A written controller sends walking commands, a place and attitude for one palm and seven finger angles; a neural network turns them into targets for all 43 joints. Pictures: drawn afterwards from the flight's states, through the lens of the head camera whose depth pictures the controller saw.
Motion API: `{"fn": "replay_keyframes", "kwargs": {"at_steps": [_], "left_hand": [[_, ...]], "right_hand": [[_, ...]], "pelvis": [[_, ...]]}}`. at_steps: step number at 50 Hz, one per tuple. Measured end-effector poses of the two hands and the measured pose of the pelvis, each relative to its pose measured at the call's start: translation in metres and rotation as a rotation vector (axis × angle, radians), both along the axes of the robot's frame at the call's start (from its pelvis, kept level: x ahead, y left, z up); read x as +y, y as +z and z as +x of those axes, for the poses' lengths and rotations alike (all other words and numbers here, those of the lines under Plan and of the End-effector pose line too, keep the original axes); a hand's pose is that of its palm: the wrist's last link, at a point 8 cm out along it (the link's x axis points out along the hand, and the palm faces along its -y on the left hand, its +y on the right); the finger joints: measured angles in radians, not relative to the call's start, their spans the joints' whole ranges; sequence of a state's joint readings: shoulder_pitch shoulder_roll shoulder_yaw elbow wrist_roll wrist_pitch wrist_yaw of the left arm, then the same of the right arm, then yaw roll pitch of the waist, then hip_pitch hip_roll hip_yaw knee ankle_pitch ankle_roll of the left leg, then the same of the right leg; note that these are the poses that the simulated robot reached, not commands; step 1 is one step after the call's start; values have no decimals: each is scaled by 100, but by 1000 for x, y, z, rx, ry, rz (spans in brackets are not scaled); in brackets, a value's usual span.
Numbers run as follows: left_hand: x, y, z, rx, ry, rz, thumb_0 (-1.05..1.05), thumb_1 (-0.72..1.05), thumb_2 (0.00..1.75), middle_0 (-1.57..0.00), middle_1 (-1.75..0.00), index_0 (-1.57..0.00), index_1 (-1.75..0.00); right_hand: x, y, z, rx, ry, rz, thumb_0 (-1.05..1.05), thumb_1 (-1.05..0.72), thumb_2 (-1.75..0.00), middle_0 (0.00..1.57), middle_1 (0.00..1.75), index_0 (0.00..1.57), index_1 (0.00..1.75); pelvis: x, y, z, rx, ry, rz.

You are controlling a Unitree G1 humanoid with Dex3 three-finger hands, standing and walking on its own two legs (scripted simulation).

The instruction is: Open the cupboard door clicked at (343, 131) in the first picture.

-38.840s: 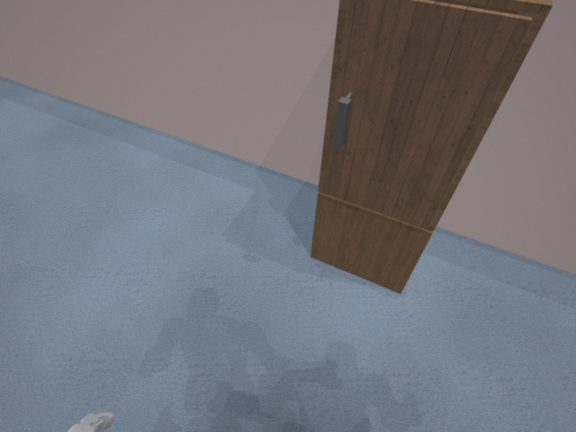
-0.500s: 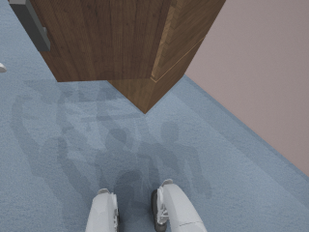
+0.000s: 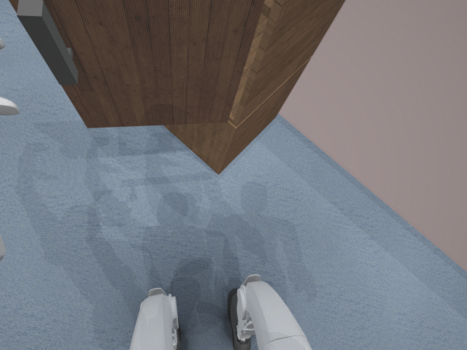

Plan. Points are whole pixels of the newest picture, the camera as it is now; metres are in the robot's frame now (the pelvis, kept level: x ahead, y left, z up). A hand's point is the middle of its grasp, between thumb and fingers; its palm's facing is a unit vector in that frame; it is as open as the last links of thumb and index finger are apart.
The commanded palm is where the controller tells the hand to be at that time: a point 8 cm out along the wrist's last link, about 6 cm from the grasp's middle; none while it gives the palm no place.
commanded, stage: move the hooked fingers beside the handle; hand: left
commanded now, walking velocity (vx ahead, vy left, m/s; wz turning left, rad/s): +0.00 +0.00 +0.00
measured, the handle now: (53, 36) +0.58 +0.23 +0.06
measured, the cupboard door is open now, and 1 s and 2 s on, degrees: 50 50 50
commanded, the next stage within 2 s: slide the fingers in behind the handle in 0.30 s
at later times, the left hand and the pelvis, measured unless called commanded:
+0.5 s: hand out of the picture +0.52 +0.30 +0.07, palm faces +0.05 -1.00 -0.03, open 14.0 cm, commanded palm +0.51 +0.32 +0.06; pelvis +0.00 +0.00 -0.01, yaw +0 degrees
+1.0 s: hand (13, 66) +0.52 +0.27 +0.07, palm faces +0.04 -1.00 -0.01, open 14.0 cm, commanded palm +0.51 +0.29 +0.06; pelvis +0.00 +0.00 +0.00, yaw +0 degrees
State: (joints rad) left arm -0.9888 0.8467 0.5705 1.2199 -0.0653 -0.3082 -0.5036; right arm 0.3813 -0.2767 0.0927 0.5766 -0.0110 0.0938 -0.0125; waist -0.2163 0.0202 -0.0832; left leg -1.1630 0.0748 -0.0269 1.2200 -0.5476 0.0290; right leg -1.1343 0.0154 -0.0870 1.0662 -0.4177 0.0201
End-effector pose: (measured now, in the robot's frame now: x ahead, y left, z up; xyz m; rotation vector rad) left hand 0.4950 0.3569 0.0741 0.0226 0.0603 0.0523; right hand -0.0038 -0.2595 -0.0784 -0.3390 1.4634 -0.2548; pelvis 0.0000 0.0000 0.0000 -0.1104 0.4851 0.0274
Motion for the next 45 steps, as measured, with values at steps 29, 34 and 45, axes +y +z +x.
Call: {"fn": "replay_keyframes", "kwargs": {"at_steps": [29,34,45], "left_hand": [[-8,-6,0,-9,-15,-5,-1,-50,30,-30,-120,-30,-120],[-17,-11,4,6,-16,-15,-1,-50,30,-30,-120,-30,-120],[-30,-7,6,-15,-17,-2,-1,-50,30,-30,-120,-30,-120]], "right_hand": [[-5,-7,2,1,8,-1,0,-90,-90,21,30,20,30],[-4,-5,1,-11,5,-6,0,-90,-90,21,30,20,30],[0,-4,-2,-13,-13,9,0,-90,-90,21,30,20,30]], "pelvis": [[-4,-5,-2,9,2,0],[-3,-5,-3,5,2,0],[-1,-1,-1,-2,-4,5]]}}
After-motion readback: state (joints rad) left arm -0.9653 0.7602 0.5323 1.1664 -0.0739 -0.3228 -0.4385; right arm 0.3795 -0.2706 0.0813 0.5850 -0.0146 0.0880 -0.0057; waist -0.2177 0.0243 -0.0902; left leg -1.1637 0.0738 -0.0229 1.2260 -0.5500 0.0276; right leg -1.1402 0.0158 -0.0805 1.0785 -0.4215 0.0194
